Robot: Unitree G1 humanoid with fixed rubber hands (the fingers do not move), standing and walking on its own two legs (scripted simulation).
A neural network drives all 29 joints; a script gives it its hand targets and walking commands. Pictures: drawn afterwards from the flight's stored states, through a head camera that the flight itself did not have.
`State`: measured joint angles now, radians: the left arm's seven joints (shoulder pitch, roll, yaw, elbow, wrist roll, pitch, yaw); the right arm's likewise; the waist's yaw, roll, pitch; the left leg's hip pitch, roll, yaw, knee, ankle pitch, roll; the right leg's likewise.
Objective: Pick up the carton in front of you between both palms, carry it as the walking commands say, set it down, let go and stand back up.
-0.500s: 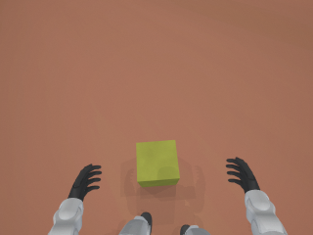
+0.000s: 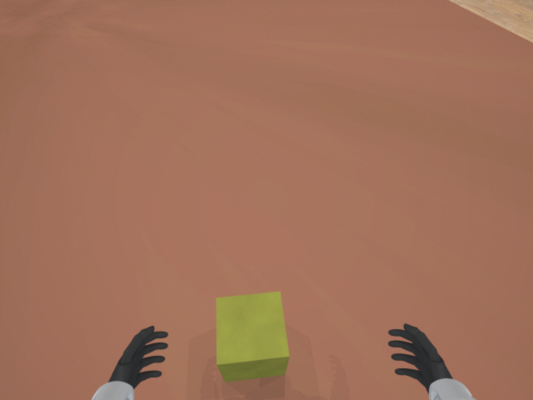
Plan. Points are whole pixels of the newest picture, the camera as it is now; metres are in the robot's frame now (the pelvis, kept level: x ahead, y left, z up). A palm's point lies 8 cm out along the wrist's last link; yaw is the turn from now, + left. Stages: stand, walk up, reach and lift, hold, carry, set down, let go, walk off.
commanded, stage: let go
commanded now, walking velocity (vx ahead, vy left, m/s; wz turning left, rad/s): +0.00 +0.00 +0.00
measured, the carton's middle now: (252, 337) +0.39 +0.07 -0.65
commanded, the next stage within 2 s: stand in 0.12 s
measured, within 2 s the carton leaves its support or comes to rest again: neither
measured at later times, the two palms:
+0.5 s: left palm out of the picture +0.14 +0.31 -0.10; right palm out of the picture +0.14 -0.27 -0.08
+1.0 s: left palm out of the picture +0.12 +0.32 -0.10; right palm out of the picture +0.11 -0.27 -0.09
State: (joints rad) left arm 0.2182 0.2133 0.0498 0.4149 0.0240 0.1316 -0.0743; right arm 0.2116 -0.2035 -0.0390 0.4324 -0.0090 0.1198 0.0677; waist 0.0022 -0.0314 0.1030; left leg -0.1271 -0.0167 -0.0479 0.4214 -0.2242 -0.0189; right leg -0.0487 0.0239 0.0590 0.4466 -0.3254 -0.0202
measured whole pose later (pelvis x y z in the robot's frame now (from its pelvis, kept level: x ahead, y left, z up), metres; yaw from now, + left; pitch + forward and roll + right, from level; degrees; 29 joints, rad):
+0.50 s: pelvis +0.01 +0.02 +0.00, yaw -1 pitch +0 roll +0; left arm 0.21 0.34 0.04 0.70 0.04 0.02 0.02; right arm 0.16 -0.32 -0.04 0.77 -0.04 0.00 -0.02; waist 0.00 -0.04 0.01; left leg -0.23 -0.02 -0.02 0.52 -0.28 0.01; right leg -0.13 0.01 0.08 0.47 -0.34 0.01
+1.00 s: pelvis +0.00 +0.03 +0.00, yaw -1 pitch -2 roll +0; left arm 0.19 0.36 0.02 0.84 0.03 0.00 0.03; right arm 0.14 -0.34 -0.03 0.91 -0.03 -0.01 -0.02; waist -0.01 -0.03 0.02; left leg -0.18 -0.03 -0.02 0.45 -0.24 0.02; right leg -0.08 0.00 0.07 0.41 -0.30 0.02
